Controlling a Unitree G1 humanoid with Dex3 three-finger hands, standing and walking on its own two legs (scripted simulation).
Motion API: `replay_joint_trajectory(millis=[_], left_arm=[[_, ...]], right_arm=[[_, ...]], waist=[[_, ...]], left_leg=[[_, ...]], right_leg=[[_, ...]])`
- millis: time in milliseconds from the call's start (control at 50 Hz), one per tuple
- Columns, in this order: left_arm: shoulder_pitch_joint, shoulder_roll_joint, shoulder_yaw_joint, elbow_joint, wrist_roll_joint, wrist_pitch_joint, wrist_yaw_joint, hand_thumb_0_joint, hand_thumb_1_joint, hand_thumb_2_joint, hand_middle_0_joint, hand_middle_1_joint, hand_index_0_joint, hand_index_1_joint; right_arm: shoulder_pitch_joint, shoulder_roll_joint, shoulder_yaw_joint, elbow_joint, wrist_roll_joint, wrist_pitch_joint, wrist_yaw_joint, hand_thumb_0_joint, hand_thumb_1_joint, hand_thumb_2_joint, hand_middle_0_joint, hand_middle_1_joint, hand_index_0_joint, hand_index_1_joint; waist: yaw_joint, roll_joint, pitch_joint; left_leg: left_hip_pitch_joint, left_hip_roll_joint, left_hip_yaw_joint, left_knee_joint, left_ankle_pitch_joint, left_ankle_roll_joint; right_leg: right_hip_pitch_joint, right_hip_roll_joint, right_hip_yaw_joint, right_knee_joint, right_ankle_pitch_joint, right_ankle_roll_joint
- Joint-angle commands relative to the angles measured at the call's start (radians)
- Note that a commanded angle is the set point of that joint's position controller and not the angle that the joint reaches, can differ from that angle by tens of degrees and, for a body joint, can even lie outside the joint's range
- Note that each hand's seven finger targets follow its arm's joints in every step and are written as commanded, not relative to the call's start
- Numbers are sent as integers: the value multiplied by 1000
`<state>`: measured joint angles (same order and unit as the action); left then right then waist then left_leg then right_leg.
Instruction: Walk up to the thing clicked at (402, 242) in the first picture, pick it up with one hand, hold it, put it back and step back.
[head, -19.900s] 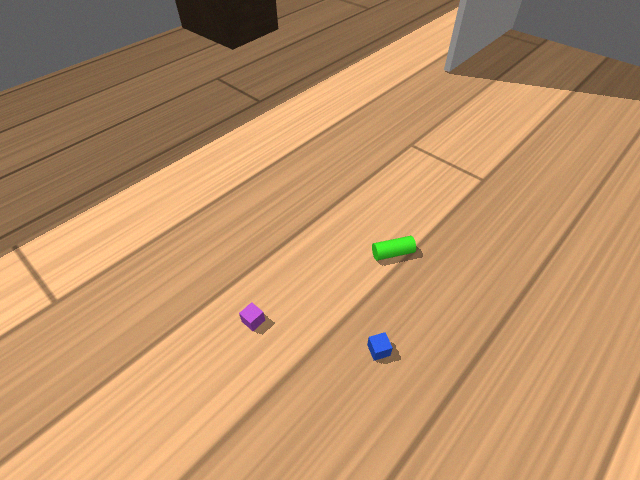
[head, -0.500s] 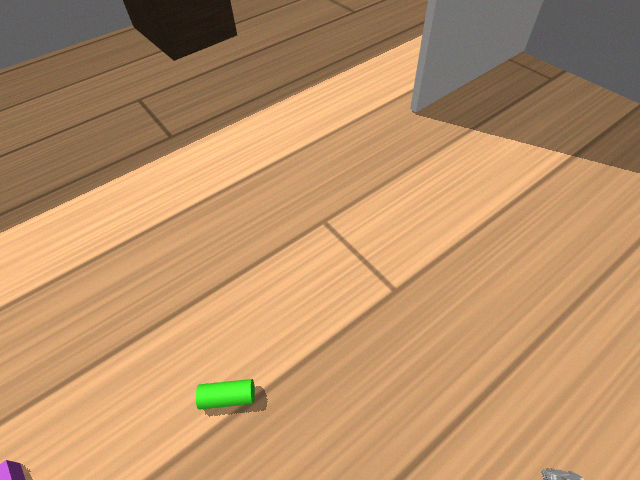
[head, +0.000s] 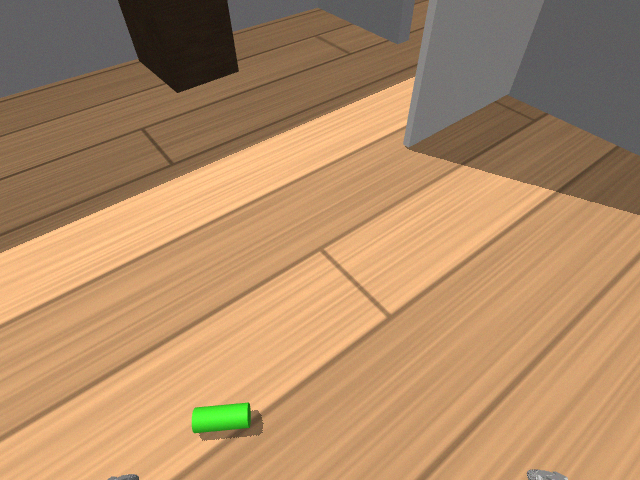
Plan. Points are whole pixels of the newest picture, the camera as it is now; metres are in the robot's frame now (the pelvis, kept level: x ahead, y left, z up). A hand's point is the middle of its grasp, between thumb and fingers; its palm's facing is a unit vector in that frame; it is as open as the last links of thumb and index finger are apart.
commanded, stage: walk up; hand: left
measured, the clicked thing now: (222, 417) +0.43 +0.31 -0.75
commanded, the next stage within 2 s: stand in 0.08 s
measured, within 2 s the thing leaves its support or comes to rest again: neither
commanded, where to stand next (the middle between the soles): +0.03 -0.01 m, yaw +3 degrees
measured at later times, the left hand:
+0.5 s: hand out of the picture +0.06 +0.23 -0.15, palm faces -0.03 -0.94 -0.34, open 7.4 cm
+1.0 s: hand out of the picture +0.08 +0.22 -0.15, palm faces -0.04 -0.94 -0.35, open 7.4 cm
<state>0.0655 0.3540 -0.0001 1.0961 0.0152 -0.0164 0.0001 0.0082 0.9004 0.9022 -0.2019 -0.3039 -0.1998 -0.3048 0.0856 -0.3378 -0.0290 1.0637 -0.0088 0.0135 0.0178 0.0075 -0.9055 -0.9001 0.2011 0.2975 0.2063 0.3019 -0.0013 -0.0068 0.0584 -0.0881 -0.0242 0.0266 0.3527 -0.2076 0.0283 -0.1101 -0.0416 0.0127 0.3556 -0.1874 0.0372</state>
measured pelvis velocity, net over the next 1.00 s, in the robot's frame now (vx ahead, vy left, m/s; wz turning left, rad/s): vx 0.00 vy -0.03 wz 0.00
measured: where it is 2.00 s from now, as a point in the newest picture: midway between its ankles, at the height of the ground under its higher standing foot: outside the picture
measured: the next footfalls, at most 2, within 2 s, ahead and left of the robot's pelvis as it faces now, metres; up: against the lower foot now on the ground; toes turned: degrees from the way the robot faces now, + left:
none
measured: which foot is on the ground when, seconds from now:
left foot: down 0.00-1.00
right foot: down 0.00-1.00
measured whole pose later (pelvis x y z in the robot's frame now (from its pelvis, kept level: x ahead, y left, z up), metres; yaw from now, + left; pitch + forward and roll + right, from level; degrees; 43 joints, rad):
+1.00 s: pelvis +0.00 -0.03 +0.00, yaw +0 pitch -3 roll +0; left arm 0.11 0.35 0.00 1.11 0.01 -0.02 -0.01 0.01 0.90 0.90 -0.20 -0.30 -0.20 -0.30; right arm 0.13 -0.35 -0.01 1.13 -0.02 0.00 0.01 0.01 -0.91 -0.90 0.20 0.30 0.21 0.30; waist -0.01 0.01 0.05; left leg -0.09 0.03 0.01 0.31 -0.18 -0.02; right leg -0.11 0.01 -0.01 0.32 -0.17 -0.01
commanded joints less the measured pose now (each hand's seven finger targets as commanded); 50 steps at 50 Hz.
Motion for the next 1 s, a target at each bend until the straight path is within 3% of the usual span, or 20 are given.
replay_joint_trajectory(millis=[0,60,160,360,440,500,640,780,900,920,980], left_arm=[[-36,203,43,-33,1,-20,12,0,900,900,-200,-300,-200,-300],[-13,194,38,-27,4,-20,10,0,900,900,-200,-300,-200,-300],[-7,209,41,-32,-1,-29,9,0,900,900,-200,-300,-200,-300],[20,210,38,-24,-3,-22,8,0,900,900,-200,-300,-200,-300],[25,215,39,-30,-2,-26,10,0,900,900,-200,-300,-200,-300],[30,210,39,-27,-4,-22,10,0,900,900,-200,-300,-200,-300],[23,213,40,-32,-6,-20,6,0,900,900,-200,-300,-200,-300],[18,214,41,-34,-5,-23,9,0,900,900,-200,-300,-200,-300],[5,219,41,-37,-6,-21,8,0,900,900,-200,-300,-200,-300],[2,219,42,-43,-4,-22,8,0,900,900,-200,-300,-200,-300],[2,217,41,-40,-4,-20,8,0,900,900,-200,-300,-200,-300]], right_arm=[[-53,-215,-38,-56,2,-28,-11,0,-900,-900,200,300,200,300],[-49,-220,-42,-42,-2,-37,-14,0,-900,-900,200,300,200,300],[-36,-216,-39,-25,-3,-48,-15,0,-900,-900,200,300,200,300],[-19,-213,-27,3,0,-43,-17,0,-900,-900,200,300,200,300],[-17,-216,-28,5,1,-42,-19,0,-900,-900,200,300,200,300],[-13,-220,-24,8,0,-41,-20,0,-900,-900,200,300,200,300],[-1,-218,-19,8,0,-44,-22,0,-900,-900,200,300,200,300],[-3,-220,-18,4,0,-43,-22,0,-900,-900,200,300,200,300],[9,-221,-15,9,-1,-40,-21,0,-900,-900,200,300,200,300],[8,-225,-18,5,-2,-41,-22,0,-900,-900,200,300,200,300],[6,-220,-16,3,-1,-40,-23,0,-900,-900,200,300,200,300]], waist=[[9,26,-42],[1,4,-56],[-5,-5,-94],[-5,-10,-49],[-4,-6,-78],[-3,12,-63],[-2,8,-60],[-4,1,-78],[-5,-3,-47],[-9,1,-70],[-7,6,-63]], left_leg=[[-42,143,-123,-110,40,7],[-17,150,-128,-117,33,-4],[37,151,-115,-89,158,-6],[-7,147,-114,-99,81,-14],[12,150,-111,-82,136,-13],[0,150,-109,-88,96,-14],[-7,155,-111,-92,108,-17],[10,157,-104,-79,145,-17],[-16,153,-104,-88,79,-18],[2,156,-98,-81,102,-17],[-16,156,-102,-85,81,-16]], right_leg=[[3,-71,58,-65,80,-50],[-7,-84,72,-75,78,-48],[4,-94,81,-74,169,-48],[-17,-87,86,-94,89,-53],[2,-92,87,-85,167,-56],[-6,-90,91,-91,137,-56],[-4,-87,92,-89,130,-59],[13,-89,89,-88,203,-57],[-6,-87,98,-111,96,-58],[1,-91,100,-103,139,-61],[3,-87,97,-104,120,-61]])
